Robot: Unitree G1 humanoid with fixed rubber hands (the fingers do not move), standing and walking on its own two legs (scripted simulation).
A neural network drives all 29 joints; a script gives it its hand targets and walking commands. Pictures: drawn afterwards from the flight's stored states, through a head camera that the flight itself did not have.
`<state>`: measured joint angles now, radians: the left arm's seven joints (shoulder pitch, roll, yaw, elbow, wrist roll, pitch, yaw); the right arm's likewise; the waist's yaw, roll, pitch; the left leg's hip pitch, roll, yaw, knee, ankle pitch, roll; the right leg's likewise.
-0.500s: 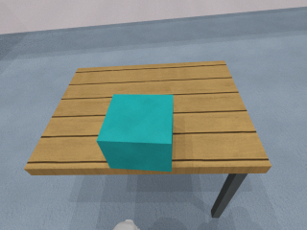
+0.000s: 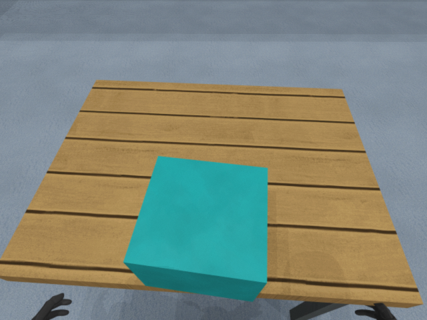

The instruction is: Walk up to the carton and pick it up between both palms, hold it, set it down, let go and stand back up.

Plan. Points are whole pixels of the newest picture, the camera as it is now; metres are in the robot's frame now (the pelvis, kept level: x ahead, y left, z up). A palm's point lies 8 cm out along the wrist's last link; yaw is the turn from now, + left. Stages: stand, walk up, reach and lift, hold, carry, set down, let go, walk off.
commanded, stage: walk up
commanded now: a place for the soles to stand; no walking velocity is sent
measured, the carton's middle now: (205, 228) +0.28 +0.02 +0.01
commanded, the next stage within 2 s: none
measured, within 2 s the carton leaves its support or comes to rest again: neither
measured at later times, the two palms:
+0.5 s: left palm out of the picture +0.10 +0.37 -0.09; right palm out of the picture +0.07 -0.28 -0.06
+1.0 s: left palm out of the picture +0.05 +0.31 -0.07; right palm out of the picture -0.07 -0.30 -0.09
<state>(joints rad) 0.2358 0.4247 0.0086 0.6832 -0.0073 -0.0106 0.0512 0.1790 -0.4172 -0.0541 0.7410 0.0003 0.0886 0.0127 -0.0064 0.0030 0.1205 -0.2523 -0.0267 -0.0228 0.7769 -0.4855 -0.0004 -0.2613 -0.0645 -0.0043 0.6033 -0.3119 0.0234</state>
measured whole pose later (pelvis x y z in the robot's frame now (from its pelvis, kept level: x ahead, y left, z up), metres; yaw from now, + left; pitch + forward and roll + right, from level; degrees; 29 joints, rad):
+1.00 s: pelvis -0.11 +0.02 +0.01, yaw -6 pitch -3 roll +1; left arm 0.13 0.38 0.04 0.85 -0.01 0.02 -0.01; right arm 0.22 -0.40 -0.04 0.93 0.01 0.00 0.00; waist 0.00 0.00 0.05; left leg -0.13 0.02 -0.02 0.40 -0.24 -0.03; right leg -0.20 0.01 0.01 0.45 -0.19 -0.02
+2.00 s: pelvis -0.08 +0.04 +0.02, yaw -2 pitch -2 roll +0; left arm 0.11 0.37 0.03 1.04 -0.01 -0.01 0.01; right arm 0.12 -0.38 -0.03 1.03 0.01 -0.02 -0.02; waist 0.01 0.00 0.03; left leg -0.08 0.00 -0.07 0.31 -0.20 -0.01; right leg -0.11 -0.03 -0.04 0.32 -0.18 0.01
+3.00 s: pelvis -0.10 +0.08 +0.01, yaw -1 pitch -3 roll +0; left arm 0.24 0.41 0.03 0.95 0.00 -0.03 0.01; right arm 0.10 -0.42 -0.06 0.94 0.01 0.01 0.01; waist 0.03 0.01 0.05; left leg -0.11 0.03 -0.04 0.37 -0.21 -0.04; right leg -0.16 -0.04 0.03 0.39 -0.18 0.04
